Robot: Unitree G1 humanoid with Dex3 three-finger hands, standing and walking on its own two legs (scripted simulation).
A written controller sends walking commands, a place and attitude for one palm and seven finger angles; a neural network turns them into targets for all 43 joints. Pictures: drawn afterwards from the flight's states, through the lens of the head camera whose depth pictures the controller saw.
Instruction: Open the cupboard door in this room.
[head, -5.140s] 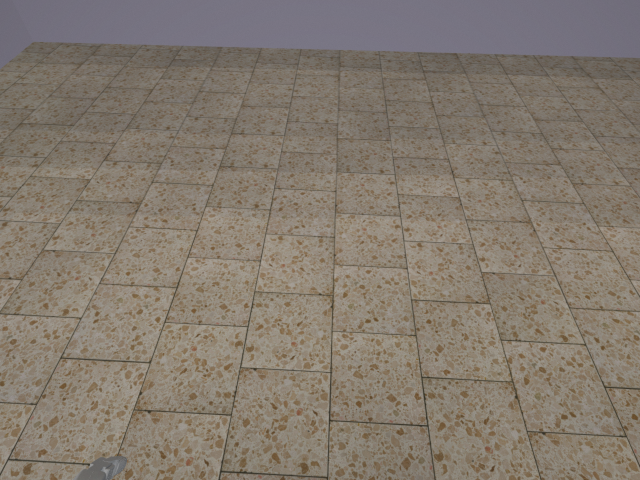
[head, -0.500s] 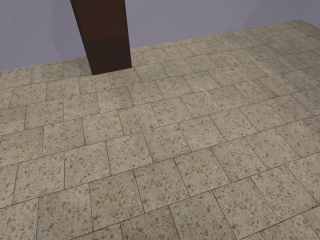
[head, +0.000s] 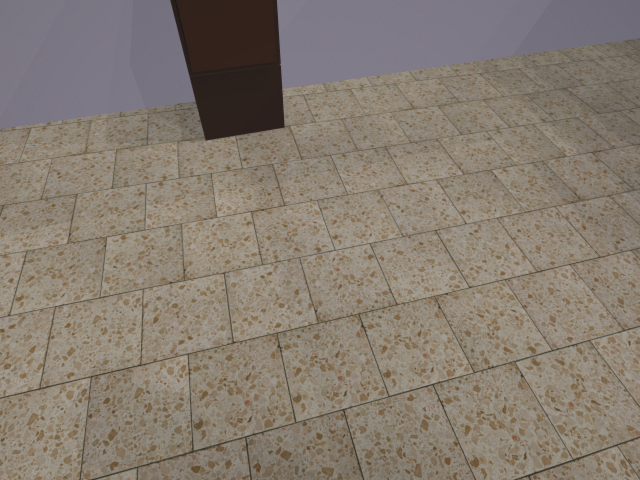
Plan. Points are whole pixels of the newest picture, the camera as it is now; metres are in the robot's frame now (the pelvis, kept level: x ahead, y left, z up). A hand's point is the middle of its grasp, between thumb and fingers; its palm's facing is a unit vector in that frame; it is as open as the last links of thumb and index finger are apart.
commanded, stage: turn or walk to find it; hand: left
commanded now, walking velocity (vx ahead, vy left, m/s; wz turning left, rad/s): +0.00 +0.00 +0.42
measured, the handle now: out of the picture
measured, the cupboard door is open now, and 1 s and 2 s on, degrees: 0 0 0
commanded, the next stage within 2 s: stand and wait in 0.78 s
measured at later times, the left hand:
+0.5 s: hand out of the picture +0.07 +0.20 -0.15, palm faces +0.23 -0.94 -0.25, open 7.3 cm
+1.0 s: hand out of the picture -0.13 +0.12 -0.17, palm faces +0.48 -0.84 -0.24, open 7.4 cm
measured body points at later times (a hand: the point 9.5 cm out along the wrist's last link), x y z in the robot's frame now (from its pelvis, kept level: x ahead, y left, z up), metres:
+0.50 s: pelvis -0.01 -0.02 +0.00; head +0.03 -0.02 +0.45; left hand +0.05 +0.25 -0.13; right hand +0.08 -0.26 -0.15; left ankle +0.02 +0.09 -0.73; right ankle -0.01 -0.16 -0.70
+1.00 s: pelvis -0.03 -0.04 +0.00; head +0.00 -0.03 +0.45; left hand -0.16 +0.17 -0.16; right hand +0.18 -0.23 -0.14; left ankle -0.10 +0.06 -0.73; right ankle +0.00 -0.16 -0.73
